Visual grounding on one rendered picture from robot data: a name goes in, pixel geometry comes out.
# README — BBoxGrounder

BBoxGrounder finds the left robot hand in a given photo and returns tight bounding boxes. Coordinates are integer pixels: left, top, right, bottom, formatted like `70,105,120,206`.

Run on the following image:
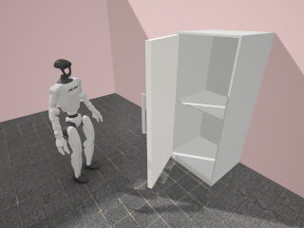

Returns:
91,109,103,122

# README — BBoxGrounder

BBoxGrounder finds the fridge door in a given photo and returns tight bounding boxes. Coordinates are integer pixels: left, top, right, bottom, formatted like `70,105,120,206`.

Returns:
145,34,180,189

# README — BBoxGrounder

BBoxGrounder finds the right robot hand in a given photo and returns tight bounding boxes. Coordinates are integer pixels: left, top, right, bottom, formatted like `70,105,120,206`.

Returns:
56,137,70,155

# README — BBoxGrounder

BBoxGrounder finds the right robot upper arm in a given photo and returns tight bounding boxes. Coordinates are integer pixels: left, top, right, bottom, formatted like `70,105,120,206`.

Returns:
48,85,62,116

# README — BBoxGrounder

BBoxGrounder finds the left robot upper arm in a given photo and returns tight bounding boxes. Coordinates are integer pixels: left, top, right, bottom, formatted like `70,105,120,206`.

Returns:
71,77,86,100

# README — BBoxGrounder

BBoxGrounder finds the right robot forearm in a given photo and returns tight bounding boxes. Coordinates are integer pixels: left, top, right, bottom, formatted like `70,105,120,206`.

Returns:
48,109,64,138

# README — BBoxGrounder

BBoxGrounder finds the handle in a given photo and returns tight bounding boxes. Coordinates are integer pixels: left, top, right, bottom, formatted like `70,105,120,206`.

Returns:
141,93,147,134

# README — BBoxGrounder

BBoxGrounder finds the robot left shin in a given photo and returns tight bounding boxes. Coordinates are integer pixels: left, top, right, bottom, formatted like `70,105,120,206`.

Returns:
84,144,94,165

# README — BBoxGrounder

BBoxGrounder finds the robot left foot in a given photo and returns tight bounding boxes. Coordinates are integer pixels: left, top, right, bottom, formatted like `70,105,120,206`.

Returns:
84,162,100,170

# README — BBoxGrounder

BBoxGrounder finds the left robot forearm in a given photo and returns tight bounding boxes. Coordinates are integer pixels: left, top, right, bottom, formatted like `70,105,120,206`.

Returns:
82,95,96,111

